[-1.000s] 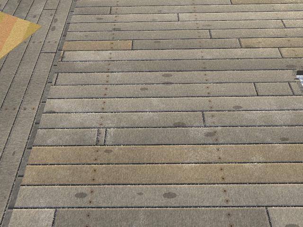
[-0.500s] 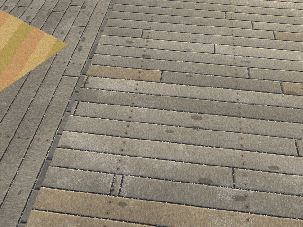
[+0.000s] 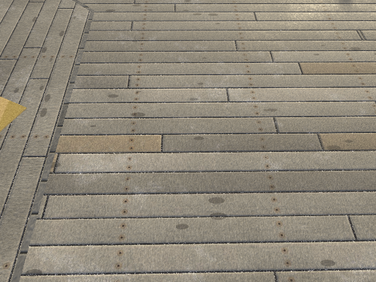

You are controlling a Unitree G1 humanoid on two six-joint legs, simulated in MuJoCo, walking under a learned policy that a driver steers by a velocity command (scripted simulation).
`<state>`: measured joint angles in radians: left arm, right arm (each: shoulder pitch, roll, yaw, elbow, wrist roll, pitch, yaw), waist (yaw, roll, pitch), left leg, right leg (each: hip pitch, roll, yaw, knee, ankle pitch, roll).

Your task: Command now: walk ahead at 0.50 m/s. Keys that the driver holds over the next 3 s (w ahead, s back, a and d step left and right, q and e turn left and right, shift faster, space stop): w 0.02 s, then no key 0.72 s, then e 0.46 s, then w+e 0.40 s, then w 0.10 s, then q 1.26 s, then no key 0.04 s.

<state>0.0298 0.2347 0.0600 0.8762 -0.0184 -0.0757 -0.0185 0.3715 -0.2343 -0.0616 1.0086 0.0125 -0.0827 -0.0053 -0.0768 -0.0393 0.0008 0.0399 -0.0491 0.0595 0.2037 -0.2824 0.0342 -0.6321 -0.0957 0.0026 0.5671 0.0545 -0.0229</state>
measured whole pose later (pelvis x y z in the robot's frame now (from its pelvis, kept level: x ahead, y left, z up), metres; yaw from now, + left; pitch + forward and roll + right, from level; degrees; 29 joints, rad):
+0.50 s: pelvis +0.18 -0.04 +0.00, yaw +0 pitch +1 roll -2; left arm 0.15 0.20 0.03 1.00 0.01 -0.04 0.00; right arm 0.14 -0.23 -0.06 0.97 -0.01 0.01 -0.04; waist 0.00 0.04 0.00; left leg -0.32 0.09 -0.04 0.51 -0.19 -0.02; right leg -0.25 0.07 -0.09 0.42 -0.18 -0.06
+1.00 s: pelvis +0.21 -0.02 -0.01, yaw -5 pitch +1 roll +1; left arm 0.14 0.28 0.08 0.94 -0.01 0.03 0.04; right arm 0.14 -0.25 -0.09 1.00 0.00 0.01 -0.08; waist 0.01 -0.02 0.05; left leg -0.31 0.05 0.09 0.61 -0.32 -0.01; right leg -0.34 0.02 0.03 0.65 -0.32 -0.02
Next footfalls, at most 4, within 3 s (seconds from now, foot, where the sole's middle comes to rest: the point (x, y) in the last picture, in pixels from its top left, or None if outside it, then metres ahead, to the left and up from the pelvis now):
0.08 right None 0.24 -0.13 -0.78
0.48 left None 0.26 0.11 -0.78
1.78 left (202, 269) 0.53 -0.07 -0.78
2.22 right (271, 266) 0.52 -0.31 -0.78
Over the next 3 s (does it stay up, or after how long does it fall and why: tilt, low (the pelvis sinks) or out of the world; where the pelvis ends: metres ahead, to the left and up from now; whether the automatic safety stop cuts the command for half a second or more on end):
stays up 0.51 -0.14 0.00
